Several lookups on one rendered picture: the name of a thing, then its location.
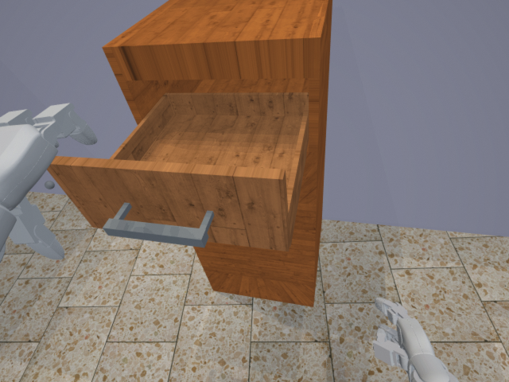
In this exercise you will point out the drawer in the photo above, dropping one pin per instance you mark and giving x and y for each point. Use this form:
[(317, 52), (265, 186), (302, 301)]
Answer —
[(241, 155)]

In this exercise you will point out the right robot hand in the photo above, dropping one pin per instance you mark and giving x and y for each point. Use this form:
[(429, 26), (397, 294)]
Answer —
[(397, 347)]

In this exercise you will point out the right robot forearm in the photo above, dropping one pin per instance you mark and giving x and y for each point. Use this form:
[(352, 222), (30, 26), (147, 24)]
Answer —
[(428, 368)]

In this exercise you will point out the handle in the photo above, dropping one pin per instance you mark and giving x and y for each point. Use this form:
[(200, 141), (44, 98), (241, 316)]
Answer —
[(196, 237)]

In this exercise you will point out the left robot hand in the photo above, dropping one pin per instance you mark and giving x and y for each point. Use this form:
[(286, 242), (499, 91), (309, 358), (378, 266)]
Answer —
[(27, 148)]

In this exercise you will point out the cabinet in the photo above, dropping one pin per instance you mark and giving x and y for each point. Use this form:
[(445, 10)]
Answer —
[(229, 46)]

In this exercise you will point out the left robot forearm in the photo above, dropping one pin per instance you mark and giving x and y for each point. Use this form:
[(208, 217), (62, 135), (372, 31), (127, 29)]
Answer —
[(7, 222)]

